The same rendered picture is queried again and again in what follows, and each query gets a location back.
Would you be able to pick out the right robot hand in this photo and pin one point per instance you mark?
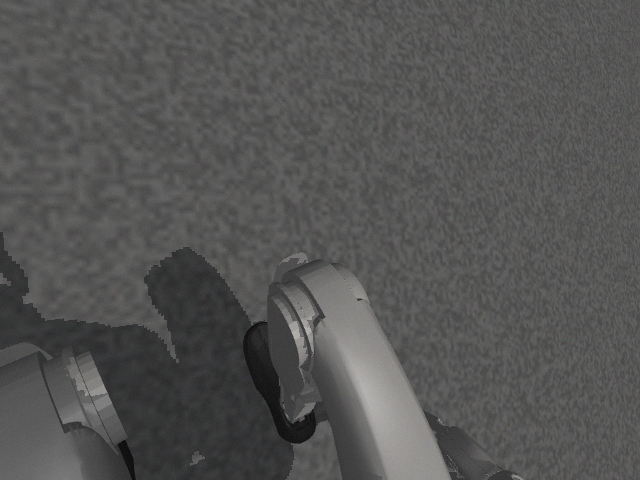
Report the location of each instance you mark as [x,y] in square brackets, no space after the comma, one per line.
[462,453]

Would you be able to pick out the left robot foot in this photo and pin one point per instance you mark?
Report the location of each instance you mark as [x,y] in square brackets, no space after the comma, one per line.
[127,457]

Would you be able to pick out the right robot foot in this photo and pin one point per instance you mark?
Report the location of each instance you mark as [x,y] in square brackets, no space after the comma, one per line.
[266,380]

